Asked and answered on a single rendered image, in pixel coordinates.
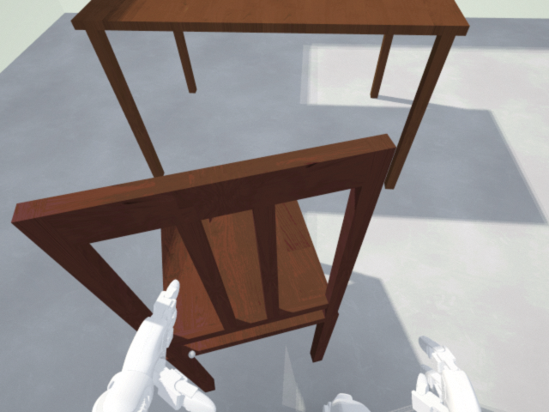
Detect chair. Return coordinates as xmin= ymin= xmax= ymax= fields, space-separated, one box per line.
xmin=11 ymin=134 xmax=396 ymax=392

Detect table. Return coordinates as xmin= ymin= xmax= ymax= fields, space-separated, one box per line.
xmin=71 ymin=0 xmax=470 ymax=190

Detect robot left hand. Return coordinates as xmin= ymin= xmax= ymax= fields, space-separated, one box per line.
xmin=122 ymin=280 xmax=216 ymax=412

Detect left robot forearm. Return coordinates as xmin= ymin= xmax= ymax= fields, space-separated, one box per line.
xmin=92 ymin=370 xmax=154 ymax=412

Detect robot right hand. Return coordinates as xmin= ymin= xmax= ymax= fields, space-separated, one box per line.
xmin=412 ymin=336 xmax=481 ymax=412

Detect right robot shin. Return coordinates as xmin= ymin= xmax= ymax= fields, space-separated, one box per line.
xmin=334 ymin=393 xmax=353 ymax=400

